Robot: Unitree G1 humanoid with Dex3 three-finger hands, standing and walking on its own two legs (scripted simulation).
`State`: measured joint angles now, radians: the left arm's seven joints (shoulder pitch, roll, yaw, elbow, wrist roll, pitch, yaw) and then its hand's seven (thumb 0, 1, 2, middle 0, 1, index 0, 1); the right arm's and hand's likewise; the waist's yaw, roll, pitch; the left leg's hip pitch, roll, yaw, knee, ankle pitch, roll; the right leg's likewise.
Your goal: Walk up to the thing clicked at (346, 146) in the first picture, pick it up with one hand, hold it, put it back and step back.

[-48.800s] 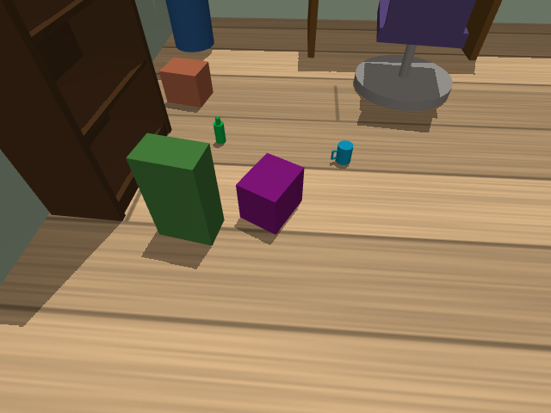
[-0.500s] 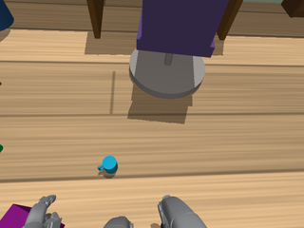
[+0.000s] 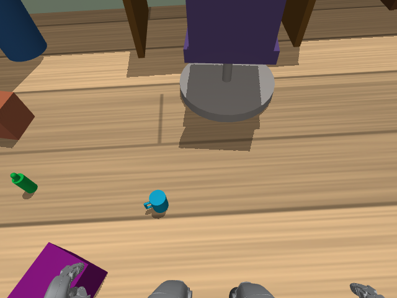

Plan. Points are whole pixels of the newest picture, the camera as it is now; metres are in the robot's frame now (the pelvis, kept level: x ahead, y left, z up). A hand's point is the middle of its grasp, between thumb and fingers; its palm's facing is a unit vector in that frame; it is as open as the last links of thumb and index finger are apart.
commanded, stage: step back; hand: left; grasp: from above
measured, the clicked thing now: (155, 202) +0.57 +0.26 -0.71
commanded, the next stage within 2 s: none
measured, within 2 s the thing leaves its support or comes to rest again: neither
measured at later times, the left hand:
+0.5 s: hand out of the picture -0.09 +0.26 -0.16, palm faces -0.04 -0.92 -0.40, open 7.4 cm
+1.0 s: hand out of the picture -0.23 +0.23 -0.15, palm faces +0.08 -0.92 -0.38, open 7.4 cm
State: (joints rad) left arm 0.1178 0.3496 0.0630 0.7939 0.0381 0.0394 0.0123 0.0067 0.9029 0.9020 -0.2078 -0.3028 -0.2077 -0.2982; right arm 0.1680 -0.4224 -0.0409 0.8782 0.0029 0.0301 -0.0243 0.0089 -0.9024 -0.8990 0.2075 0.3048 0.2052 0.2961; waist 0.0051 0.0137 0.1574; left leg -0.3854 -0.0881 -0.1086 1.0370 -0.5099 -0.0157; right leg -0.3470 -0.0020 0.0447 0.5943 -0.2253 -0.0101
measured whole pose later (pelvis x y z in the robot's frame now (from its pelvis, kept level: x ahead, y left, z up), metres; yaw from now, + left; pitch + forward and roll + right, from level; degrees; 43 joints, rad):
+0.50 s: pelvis -0.17 -0.02 -0.01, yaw -3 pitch -3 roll +0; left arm 0.20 0.42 0.09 0.85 0.02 0.07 0.01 0.01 0.91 0.90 -0.20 -0.30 -0.20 -0.30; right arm 0.09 -0.38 -0.04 0.78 -0.04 0.02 -0.01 0.01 -0.90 -0.90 0.21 0.31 0.21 0.30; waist 0.03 -0.03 0.19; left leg -0.41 0.05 0.02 0.63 -0.16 0.00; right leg -0.28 0.03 0.09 0.84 -0.48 0.03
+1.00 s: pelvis -0.35 -0.05 -0.01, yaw +6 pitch -4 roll +2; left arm 0.08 0.38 0.07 0.77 0.03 0.08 0.02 0.00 0.91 0.90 -0.20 -0.30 -0.20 -0.30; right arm 0.26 -0.36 -0.04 0.90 -0.04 0.04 -0.01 0.01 -0.90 -0.90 0.21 0.30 0.21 0.30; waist -0.01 -0.07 0.20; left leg -0.25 -0.05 0.00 0.68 -0.37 0.02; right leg -0.49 -0.05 -0.01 0.80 -0.38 -0.01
